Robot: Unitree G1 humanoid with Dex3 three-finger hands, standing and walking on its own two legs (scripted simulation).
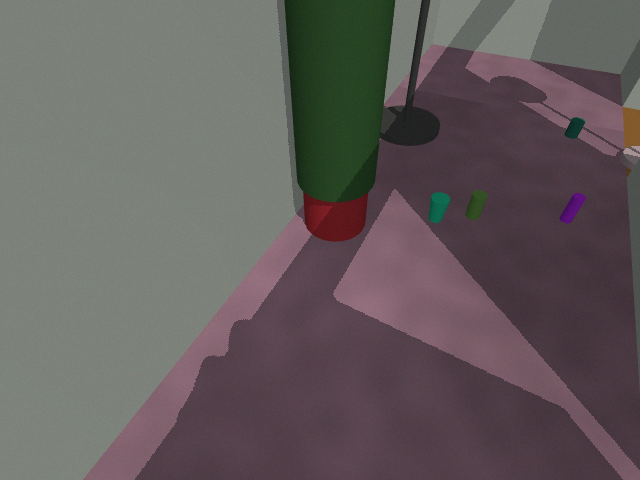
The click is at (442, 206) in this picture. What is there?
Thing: tapered cup
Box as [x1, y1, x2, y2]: [429, 192, 449, 222]
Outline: 441,192 436,192 432,194 430,199 431,202 429,207 429,219 433,222 438,222 440,220 449,201 449,197
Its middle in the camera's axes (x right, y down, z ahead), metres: +0.54 -0.15 +1.77
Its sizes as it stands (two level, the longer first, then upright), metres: 0.083 0.083 0.128
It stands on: the floor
